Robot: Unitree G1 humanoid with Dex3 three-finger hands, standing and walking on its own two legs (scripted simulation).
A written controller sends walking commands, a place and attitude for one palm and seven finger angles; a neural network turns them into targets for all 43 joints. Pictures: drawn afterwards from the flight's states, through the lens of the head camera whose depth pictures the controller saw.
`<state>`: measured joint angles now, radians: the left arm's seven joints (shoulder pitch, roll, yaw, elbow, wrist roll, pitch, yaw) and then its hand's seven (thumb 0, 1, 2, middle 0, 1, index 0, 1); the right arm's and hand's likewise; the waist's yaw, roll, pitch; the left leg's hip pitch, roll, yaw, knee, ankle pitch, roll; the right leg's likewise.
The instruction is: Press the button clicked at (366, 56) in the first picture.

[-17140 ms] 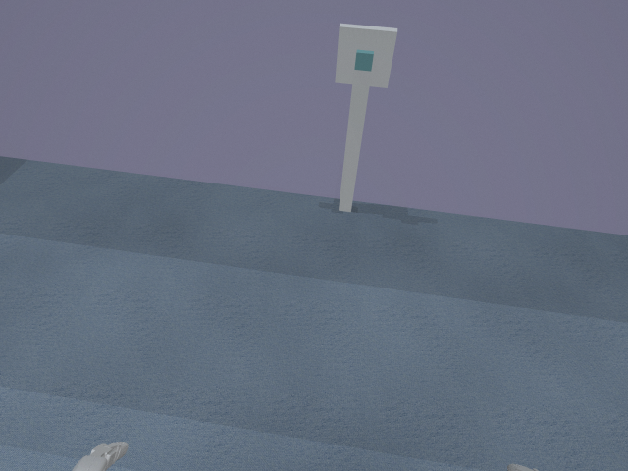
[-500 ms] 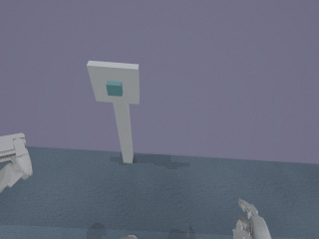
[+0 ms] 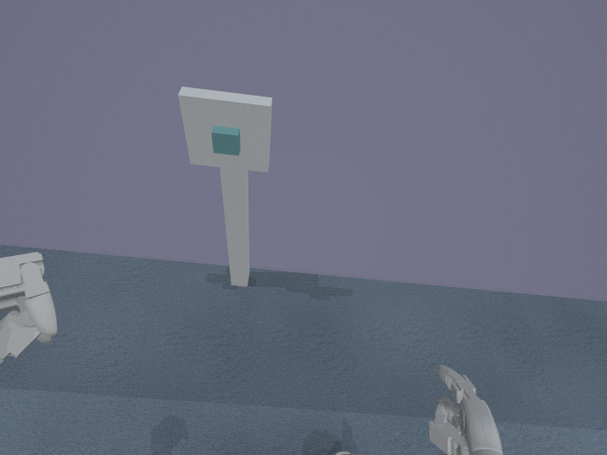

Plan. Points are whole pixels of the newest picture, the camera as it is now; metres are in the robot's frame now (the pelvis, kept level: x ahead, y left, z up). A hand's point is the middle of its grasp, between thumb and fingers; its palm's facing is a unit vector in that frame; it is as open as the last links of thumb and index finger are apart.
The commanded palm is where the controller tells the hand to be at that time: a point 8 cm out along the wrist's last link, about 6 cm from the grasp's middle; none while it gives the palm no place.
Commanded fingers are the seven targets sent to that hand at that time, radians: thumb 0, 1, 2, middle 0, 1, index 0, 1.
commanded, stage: stop stepping back and stand still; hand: left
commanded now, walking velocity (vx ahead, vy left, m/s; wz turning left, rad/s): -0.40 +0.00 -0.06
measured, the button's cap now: (226, 139) +0.70 +0.20 -0.05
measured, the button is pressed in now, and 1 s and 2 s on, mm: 0 0 0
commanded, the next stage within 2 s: let the arm hang, fingers relaxed in 0.92 s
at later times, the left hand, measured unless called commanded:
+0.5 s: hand (47, 449) +0.11 +0.21 +0.15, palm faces +0.33 -0.84 -0.43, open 3.1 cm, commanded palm +0.05 +0.25 +0.18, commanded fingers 0.00 0.90 0.90 -1.30 -1.50 -1.30 -1.50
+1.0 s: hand out of the picture +0.07 +0.22 +0.15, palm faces +0.37 -0.84 -0.40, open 3.1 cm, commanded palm none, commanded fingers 0.00 0.90 0.90 -1.30 -1.50 -1.30 -1.50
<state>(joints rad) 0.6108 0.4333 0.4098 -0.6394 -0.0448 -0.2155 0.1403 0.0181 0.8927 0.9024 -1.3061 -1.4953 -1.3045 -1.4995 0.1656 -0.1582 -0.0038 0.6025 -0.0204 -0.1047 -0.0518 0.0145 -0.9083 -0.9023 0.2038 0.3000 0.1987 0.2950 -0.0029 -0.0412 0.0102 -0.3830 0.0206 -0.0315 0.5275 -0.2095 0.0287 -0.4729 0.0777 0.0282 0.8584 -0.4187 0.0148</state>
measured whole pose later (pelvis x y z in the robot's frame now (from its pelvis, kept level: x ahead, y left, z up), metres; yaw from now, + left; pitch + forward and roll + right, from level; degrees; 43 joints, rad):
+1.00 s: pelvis -0.13 -0.02 +0.00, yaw -2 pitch +0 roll -1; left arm 0.59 0.35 0.33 -0.50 -0.02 -0.18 0.15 0.02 0.89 0.90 -1.31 -1.50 -1.30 -1.50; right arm 0.23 -0.19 0.04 0.62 -0.01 -0.13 -0.08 0.02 -0.91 -0.90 0.21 0.30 0.20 0.30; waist 0.01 -0.01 -0.02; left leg -0.28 0.00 0.03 0.44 -0.16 0.03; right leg -0.17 0.01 -0.05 0.41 -0.24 -0.01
